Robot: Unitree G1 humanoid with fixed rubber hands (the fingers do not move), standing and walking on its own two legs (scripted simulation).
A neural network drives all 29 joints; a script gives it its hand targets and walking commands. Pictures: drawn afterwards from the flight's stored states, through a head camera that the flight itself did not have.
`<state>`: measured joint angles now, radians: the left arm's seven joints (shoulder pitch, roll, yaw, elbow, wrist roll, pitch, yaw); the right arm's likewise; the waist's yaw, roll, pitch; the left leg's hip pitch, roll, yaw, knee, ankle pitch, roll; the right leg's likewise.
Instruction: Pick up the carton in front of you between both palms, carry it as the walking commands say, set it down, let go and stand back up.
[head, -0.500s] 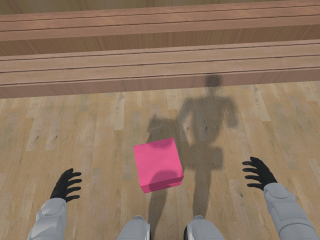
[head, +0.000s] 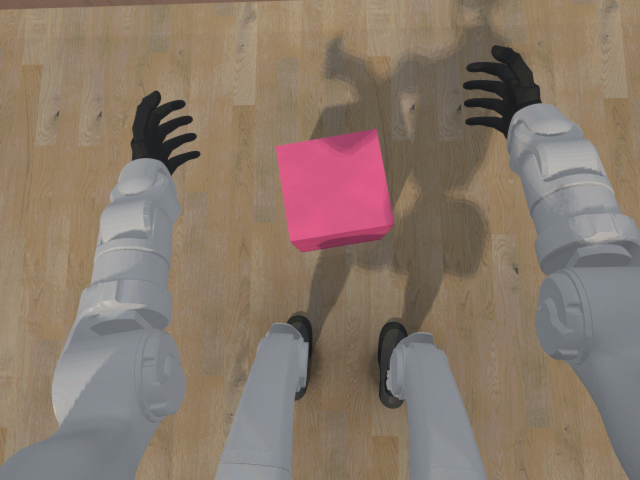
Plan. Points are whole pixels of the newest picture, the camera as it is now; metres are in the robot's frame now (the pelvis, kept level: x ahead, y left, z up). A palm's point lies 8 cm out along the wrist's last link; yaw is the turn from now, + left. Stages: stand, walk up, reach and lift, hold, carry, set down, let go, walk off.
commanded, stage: reach and lift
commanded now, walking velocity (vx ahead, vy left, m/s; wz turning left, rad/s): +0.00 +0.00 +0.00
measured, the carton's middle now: (334, 198) +0.52 +0.05 -0.53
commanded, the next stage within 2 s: none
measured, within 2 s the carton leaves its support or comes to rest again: leaves its support in 1.88 s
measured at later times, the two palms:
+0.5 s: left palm (210, 168) +0.49 +0.24 -0.22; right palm (452, 132) +0.57 -0.13 -0.23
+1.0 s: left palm (247, 201) +0.48 +0.23 -0.43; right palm (422, 174) +0.56 -0.13 -0.43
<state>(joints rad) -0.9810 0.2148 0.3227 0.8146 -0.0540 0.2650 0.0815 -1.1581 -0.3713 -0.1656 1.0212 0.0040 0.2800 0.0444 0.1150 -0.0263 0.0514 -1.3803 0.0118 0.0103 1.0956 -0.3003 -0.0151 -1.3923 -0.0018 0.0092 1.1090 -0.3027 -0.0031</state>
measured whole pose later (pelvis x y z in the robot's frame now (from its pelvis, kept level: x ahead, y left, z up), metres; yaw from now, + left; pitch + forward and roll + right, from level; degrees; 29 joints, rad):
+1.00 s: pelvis -0.03 +0.00 -0.27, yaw +2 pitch +40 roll +2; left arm -1.41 0.27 0.24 1.09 -0.20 0.07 0.14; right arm -1.59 -0.46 0.02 1.25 0.18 0.11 -0.08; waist 0.11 0.00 0.31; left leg -2.26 -0.01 0.00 2.07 -0.51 -0.04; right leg -2.28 0.01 0.03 2.10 -0.52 0.00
